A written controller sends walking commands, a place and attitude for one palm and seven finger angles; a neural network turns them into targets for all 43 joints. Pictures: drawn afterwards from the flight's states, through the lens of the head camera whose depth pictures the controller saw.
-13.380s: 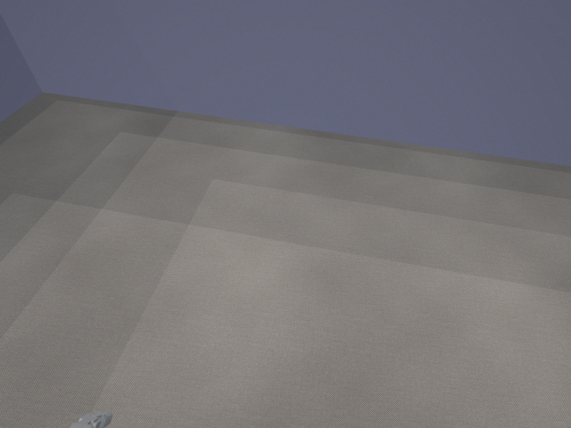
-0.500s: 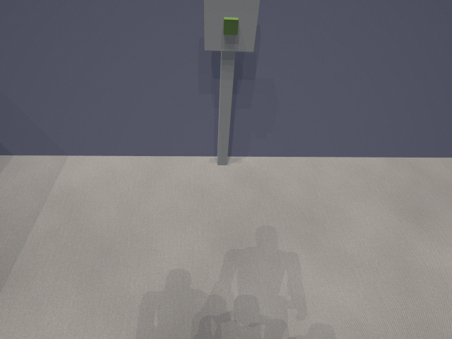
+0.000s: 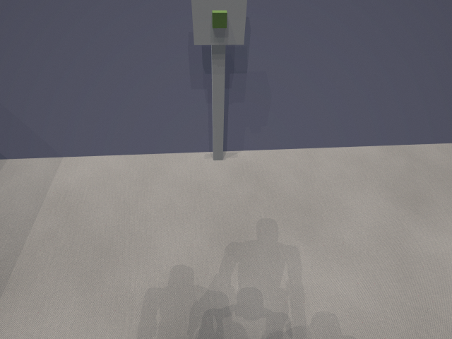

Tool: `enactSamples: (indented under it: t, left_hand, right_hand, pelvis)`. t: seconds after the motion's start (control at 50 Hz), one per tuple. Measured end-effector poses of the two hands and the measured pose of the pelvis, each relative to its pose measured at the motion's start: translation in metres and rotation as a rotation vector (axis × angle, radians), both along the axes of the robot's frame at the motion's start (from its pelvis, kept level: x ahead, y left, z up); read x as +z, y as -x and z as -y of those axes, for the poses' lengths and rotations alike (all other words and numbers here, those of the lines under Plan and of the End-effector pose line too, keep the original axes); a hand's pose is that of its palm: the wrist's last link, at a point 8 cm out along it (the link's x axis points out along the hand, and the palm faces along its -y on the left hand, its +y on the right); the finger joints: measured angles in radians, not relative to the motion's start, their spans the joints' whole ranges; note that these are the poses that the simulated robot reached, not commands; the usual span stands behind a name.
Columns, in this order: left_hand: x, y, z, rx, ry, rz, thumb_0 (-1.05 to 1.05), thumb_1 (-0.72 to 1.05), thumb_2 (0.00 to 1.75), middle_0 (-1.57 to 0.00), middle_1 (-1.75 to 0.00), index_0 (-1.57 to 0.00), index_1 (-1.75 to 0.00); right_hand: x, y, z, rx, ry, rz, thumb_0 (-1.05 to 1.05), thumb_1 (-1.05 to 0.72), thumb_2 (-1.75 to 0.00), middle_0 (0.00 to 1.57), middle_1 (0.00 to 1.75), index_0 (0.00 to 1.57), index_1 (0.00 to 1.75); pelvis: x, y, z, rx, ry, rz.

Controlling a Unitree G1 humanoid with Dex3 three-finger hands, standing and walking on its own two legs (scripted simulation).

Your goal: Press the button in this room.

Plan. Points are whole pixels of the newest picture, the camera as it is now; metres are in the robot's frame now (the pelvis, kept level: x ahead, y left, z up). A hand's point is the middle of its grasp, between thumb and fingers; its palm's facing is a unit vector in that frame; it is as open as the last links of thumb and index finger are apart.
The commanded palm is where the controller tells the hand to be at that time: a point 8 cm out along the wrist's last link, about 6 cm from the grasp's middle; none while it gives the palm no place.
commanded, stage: look at it before walking up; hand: left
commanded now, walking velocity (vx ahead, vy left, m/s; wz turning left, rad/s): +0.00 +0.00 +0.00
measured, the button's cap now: (219, 19) +1.19 +0.08 +0.07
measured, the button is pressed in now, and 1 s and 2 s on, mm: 0 0 0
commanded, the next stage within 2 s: walk to a spot facing it in 0.26 s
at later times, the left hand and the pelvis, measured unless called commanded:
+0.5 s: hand out of the picture -0.04 +0.15 -0.18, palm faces +0.03 -0.99 -0.15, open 7.4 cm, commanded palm none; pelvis +0.00 -0.01 +0.00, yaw -2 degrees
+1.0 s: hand out of the picture +0.08 +0.09 -0.15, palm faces -0.17 -0.96 -0.21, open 7.4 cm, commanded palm none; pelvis +0.10 -0.08 +0.00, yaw -16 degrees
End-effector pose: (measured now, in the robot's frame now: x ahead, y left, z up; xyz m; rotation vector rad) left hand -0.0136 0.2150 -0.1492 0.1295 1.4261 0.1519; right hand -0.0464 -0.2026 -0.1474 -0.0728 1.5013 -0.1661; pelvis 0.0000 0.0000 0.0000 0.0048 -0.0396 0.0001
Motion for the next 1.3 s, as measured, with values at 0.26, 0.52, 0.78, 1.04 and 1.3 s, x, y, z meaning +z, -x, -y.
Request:
enactSamples:
  t: [0.26, 0.52, 0.78, 1.04, 1.3]
  left_hand:
    - [-0.003, 0.030, 0.023, 0.029, 0.043, -0.050, 0.00, 0.90, 0.90, -0.20, -0.30, -0.20, -0.30]
    - [-0.005, 0.031, 0.018, 0.011, 0.032, -0.073, 0.00, 0.90, 0.90, -0.20, -0.30, -0.20, -0.30]
    - [0.007, -0.065, 0.031, -0.102, -0.083, 0.076, 0.00, 0.91, 0.90, -0.20, -0.30, -0.20, -0.30]
    - [0.025, -0.106, 0.078, -0.180, -0.034, -0.110, 0.00, 0.90, 0.90, -0.20, -0.30, -0.20, -0.30]
    - [-0.015, -0.273, 0.068, -0.287, -0.015, -0.175, 0.01, 0.90, 0.90, -0.20, -0.30, -0.20, -0.30]
  right_hand:
    - [0.000, -0.021, 0.012, 0.019, 0.022, 0.064, 0.00, -0.91, -0.89, 0.20, 0.30, 0.20, 0.30]
    - [-0.003, -0.030, 0.029, -0.011, 0.049, 0.104, 0.00, -0.91, -0.89, 0.20, 0.30, 0.20, 0.30]
    - [-0.032, -0.037, 0.082, -0.115, 0.014, 0.080, 0.00, -0.91, -0.89, 0.20, 0.30, 0.20, 0.30]
    - [0.005, -0.224, 0.135, -0.126, 0.061, 0.376, 0.00, -0.91, -0.90, 0.20, 0.30, 0.19, 0.30]
    - [0.001, -0.352, 0.133, -0.191, 0.134, 0.452, 0.00, -0.91, -0.89, 0.20, 0.30, 0.20, 0.30]
  pelvis:
    - [0.000, 0.005, 0.006, 0.000, 0.003, -0.003]
    - [-0.005, 0.004, 0.011, -0.042, 0.004, -0.011]
    - [-0.021, -0.030, 0.056, -0.165, -0.018, -0.041]
    - [-0.001, -0.121, 0.082, -0.289, -0.049, -0.056]
    - [-0.025, -0.260, 0.085, -0.420, -0.011, -0.033]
